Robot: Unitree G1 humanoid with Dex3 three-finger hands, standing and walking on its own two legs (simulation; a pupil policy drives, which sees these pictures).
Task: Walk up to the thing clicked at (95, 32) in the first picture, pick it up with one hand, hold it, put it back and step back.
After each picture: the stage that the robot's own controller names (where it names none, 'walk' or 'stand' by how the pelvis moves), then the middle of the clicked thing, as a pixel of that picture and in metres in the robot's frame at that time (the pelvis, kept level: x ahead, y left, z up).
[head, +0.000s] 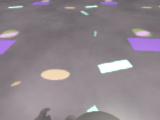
stand; (95, 33) +2.23 -0.13 -0.72
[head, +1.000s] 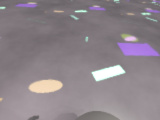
walk; (86, 39) +2.10 +0.01 -0.72
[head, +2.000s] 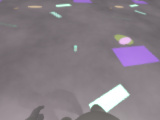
walk; (75, 48) +1.41 +0.19 -0.72
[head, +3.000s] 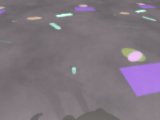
walk; (73, 70) +0.88 +0.22 -0.72
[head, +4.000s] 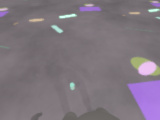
walk; (72, 86) +0.55 +0.22 -0.71
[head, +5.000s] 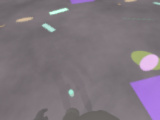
stand; (71, 93) +0.38 +0.24 -0.70
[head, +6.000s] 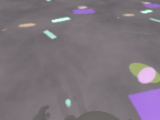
stand; (68, 103) +0.32 +0.23 -0.72
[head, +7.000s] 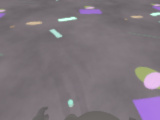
stand; (70, 103) +0.32 +0.20 -0.72
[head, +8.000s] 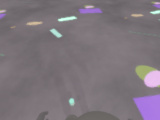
stand; (71, 102) +0.34 +0.19 -0.72
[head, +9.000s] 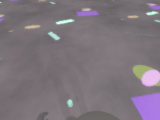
stand; (70, 103) +0.34 +0.23 -0.73
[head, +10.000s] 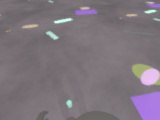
stand; (69, 103) +0.32 +0.23 -0.73
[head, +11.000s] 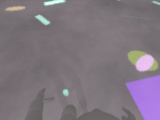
go down; (65, 92) +0.34 +0.24 -0.68
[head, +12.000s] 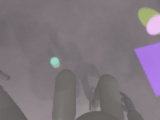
go down; (55, 62) +0.39 +0.28 -0.29
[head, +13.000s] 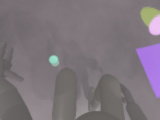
close in; (54, 61) +0.39 +0.29 -0.28
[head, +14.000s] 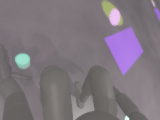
close in; (23, 61) +0.37 +0.31 -0.21
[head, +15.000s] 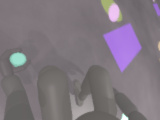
close; (19, 61) +0.36 +0.32 -0.21
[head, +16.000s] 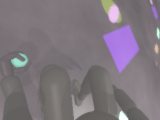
lift; (20, 61) +0.35 +0.32 -0.22
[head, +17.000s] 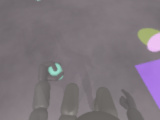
lift; (56, 72) +0.32 +0.22 -0.01
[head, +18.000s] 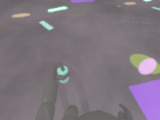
hold; (63, 74) +0.33 +0.19 +0.00
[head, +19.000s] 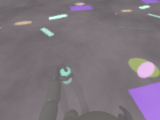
hold; (66, 75) +0.33 +0.17 +0.01
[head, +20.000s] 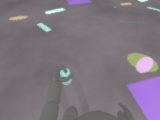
crouch; (66, 76) +0.33 +0.17 -0.02
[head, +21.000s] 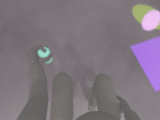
lower; (46, 55) +0.43 +0.28 -0.11
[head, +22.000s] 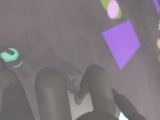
lower; (12, 58) +0.38 +0.34 -0.22
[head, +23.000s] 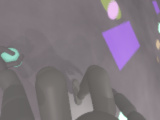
lower; (12, 58) +0.38 +0.34 -0.22
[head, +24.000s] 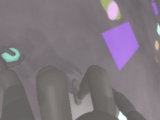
lower; (13, 58) +0.37 +0.34 -0.22
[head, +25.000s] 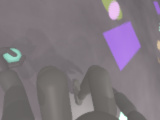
lower; (14, 58) +0.37 +0.34 -0.22
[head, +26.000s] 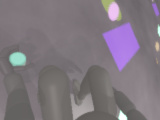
open; (18, 60) +0.35 +0.32 -0.22
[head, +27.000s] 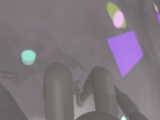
stand; (28, 58) +0.36 +0.31 -0.22
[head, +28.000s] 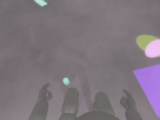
walk; (66, 81) +0.37 +0.24 -0.53
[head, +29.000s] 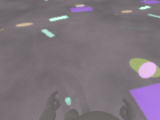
stand; (68, 101) +0.35 +0.23 -0.66
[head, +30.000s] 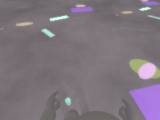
stand; (68, 101) +0.34 +0.23 -0.67
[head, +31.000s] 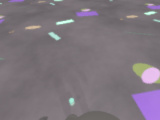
stand; (71, 101) +0.36 +0.21 -0.72
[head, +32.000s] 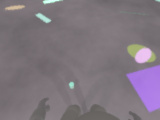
walk; (71, 85) +0.43 +0.18 -0.70
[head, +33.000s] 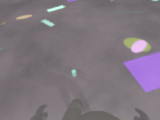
walk; (74, 73) +0.69 +0.28 -0.69
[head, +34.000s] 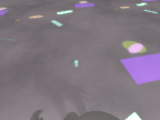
stand; (76, 63) +1.00 +0.26 -0.70
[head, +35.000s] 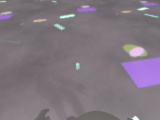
stand; (77, 66) +1.01 +0.23 -0.72
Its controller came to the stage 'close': yes
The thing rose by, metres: 0.71
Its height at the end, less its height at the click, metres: +0.00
